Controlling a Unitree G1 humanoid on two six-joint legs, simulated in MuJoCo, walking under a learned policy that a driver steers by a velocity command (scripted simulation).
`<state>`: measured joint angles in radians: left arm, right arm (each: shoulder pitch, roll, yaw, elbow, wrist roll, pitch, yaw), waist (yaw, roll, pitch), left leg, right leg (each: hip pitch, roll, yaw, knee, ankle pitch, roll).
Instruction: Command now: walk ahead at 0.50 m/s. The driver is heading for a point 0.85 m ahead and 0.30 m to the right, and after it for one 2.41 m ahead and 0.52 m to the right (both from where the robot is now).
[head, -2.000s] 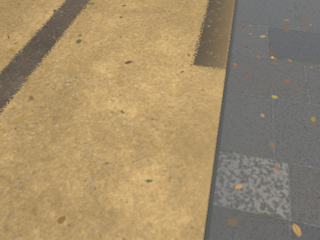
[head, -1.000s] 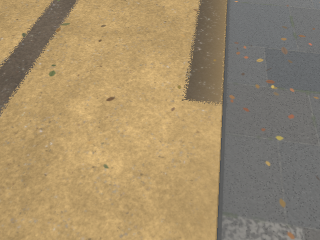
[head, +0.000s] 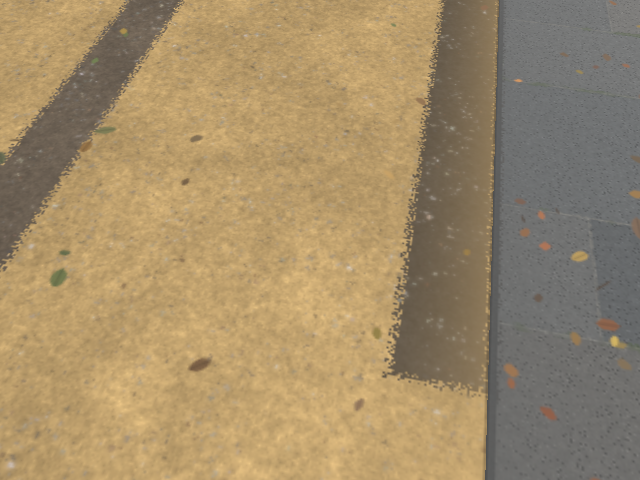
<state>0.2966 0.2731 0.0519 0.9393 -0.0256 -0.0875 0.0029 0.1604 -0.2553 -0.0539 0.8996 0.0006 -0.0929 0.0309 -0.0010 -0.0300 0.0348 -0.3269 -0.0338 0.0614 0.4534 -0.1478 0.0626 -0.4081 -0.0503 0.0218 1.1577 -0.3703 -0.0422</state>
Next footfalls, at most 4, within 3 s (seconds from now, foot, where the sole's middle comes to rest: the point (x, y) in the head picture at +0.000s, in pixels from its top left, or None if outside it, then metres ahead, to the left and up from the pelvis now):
0.40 right None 0.39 -0.16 -0.77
0.86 left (353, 384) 0.69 -0.06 -0.77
1.30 right None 0.48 -0.23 -0.77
1.78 left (408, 327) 0.83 -0.20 -0.77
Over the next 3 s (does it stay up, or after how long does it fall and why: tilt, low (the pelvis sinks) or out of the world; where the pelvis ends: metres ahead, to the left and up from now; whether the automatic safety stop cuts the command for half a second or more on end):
stays up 0.81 -0.26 0.01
